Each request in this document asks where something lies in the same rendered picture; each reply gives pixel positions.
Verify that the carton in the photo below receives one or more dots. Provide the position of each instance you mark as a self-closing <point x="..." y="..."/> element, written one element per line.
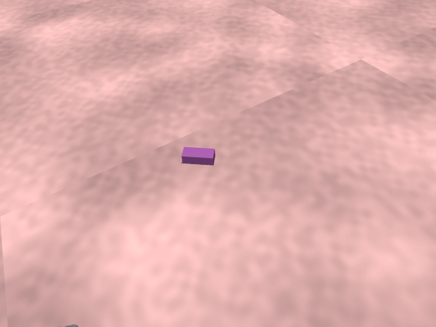
<point x="200" y="156"/>

